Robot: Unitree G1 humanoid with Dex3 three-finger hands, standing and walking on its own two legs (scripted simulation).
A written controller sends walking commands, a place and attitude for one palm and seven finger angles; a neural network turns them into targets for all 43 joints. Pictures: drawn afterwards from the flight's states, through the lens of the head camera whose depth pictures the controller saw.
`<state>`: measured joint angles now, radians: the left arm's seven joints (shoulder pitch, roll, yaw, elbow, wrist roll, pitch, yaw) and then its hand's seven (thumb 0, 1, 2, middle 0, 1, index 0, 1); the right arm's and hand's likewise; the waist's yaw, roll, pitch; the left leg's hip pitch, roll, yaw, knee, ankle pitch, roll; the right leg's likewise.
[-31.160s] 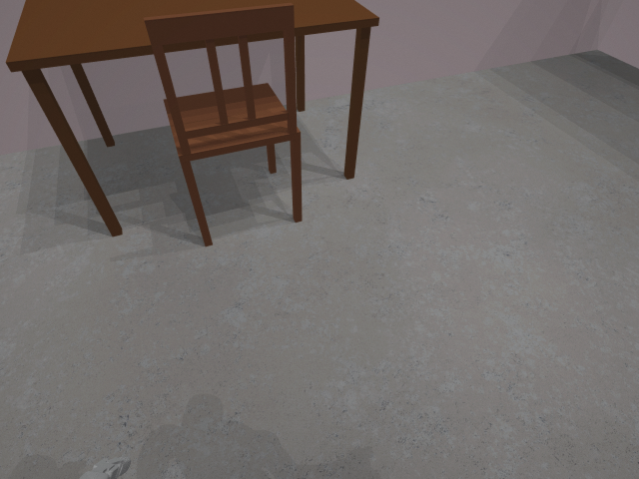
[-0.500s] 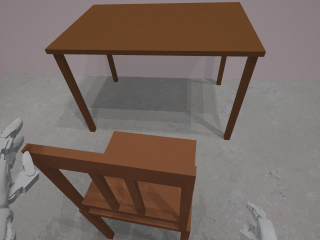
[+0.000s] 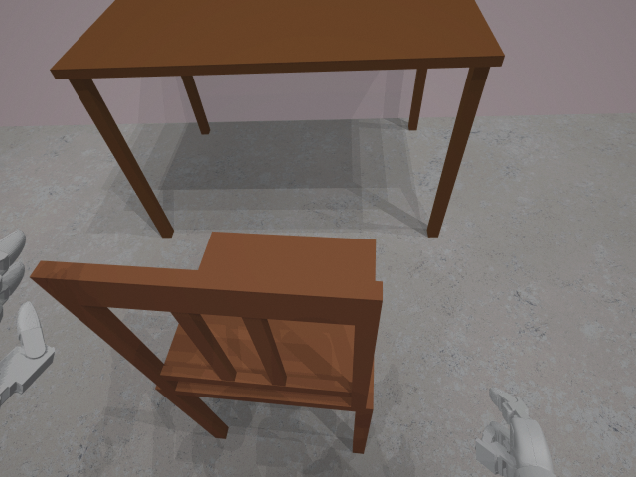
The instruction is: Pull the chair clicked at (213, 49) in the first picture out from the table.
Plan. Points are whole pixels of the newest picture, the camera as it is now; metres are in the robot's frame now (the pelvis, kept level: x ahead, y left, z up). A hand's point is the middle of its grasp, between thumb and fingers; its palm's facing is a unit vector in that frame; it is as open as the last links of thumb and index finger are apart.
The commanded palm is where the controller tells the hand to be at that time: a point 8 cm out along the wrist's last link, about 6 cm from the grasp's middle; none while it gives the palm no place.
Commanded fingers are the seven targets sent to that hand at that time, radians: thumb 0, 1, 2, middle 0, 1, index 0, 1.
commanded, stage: step back with the hand held close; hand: left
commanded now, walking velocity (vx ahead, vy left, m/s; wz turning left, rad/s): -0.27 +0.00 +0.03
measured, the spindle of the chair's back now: (208, 346) +0.31 +0.20 -0.09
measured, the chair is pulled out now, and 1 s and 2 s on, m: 0.58 0.58 0.58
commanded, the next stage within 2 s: stop stepping back and stand still in 0.96 s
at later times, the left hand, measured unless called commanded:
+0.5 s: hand out of the picture +0.12 +0.28 +0.17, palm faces +0.48 -0.73 -0.48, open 7.4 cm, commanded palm +0.05 +0.32 +0.18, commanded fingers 0.00 0.90 0.90 -0.20 -0.30 -0.20 -0.30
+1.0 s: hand out of the picture +0.07 +0.27 +0.18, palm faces +0.47 -0.77 -0.42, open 7.4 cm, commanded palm +0.00 +0.31 +0.18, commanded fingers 0.00 0.90 0.90 -0.20 -0.30 -0.20 -0.30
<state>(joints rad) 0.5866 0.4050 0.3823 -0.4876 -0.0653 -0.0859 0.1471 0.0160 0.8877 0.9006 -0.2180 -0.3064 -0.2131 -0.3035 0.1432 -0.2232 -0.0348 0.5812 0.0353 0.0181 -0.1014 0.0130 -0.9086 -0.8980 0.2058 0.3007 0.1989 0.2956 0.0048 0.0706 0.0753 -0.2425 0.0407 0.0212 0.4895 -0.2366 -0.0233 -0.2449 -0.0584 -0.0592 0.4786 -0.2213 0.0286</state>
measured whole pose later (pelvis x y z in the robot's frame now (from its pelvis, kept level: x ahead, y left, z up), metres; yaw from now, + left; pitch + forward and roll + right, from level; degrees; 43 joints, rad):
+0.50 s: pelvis -0.08 +0.01 -0.01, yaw +2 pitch -1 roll -3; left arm 0.55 0.44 0.45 -0.55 -0.04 -0.17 0.20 0.02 0.89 0.90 -0.22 -0.31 -0.21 -0.30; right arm 0.22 -0.21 0.00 0.57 0.02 -0.09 -0.10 0.01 -0.91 -0.90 0.21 0.30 0.20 0.30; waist -0.01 0.03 0.05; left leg -0.42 0.05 -0.03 0.63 -0.19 0.00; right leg -0.38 -0.03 -0.07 0.58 -0.26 0.02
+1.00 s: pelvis -0.13 +0.01 -0.01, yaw +2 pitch +2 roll -4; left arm 0.54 0.42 0.49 -0.62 -0.07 -0.26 0.17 0.02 0.89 0.90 -0.21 -0.31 -0.21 -0.30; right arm 0.20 -0.15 -0.01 0.63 -0.01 -0.18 -0.04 0.01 -0.91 -0.90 0.21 0.30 0.20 0.30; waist 0.00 0.00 0.03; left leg -0.49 0.10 -0.01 0.57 -0.13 -0.01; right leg -0.37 0.02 -0.02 0.88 -0.50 0.01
